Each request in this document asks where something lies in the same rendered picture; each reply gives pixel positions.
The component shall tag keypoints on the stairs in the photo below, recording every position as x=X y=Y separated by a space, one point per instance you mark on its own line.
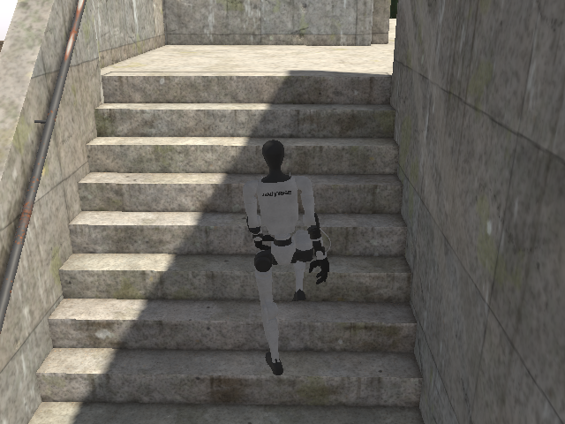
x=161 y=319

